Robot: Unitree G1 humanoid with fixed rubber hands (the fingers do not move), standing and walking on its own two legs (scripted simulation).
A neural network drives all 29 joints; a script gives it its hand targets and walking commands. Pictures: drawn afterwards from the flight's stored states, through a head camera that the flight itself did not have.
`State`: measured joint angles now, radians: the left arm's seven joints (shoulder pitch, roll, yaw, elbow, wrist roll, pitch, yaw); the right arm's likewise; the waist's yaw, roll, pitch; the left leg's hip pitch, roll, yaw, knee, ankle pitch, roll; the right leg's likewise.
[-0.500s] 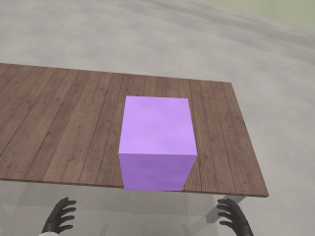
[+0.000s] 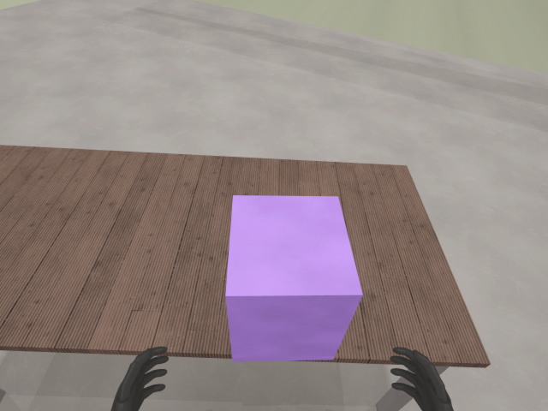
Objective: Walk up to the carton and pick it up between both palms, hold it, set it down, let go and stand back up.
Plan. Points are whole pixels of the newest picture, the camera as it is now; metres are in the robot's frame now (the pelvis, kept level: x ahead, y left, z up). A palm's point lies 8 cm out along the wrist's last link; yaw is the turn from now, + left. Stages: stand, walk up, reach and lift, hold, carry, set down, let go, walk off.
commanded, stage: reach and lift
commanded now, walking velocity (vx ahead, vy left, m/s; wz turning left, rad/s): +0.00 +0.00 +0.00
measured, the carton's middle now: (284, 280) +0.38 -0.01 -0.08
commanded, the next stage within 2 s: none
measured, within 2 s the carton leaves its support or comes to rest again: neither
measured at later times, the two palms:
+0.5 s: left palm (149, 377) +0.19 +0.19 -0.04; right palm (431, 383) +0.19 -0.22 -0.04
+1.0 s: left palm (150, 306) +0.27 +0.20 +0.01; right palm (419, 309) +0.28 -0.21 +0.01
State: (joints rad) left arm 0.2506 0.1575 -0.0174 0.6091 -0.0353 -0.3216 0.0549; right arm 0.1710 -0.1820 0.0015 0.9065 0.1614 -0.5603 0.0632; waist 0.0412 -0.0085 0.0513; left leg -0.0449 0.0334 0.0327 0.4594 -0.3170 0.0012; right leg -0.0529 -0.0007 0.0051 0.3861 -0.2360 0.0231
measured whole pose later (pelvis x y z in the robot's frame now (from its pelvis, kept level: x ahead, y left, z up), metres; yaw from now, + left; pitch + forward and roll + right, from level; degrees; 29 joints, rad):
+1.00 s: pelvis -0.01 -0.02 +0.00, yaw +0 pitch -2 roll -1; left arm -0.15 0.21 0.00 0.63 -0.17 -0.20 0.03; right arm -0.18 -0.17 0.06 0.74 0.25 -0.31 -0.06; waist 0.01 -0.01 0.01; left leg -0.11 0.04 0.01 0.43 -0.28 -0.02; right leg -0.13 0.01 0.01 0.40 -0.22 0.00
